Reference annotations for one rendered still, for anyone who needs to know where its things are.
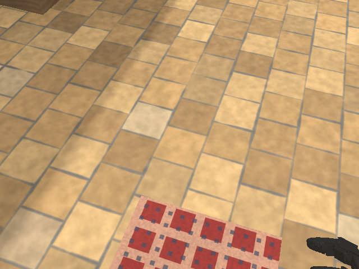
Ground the right robot hand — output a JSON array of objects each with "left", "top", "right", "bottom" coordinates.
[{"left": 307, "top": 237, "right": 359, "bottom": 269}]

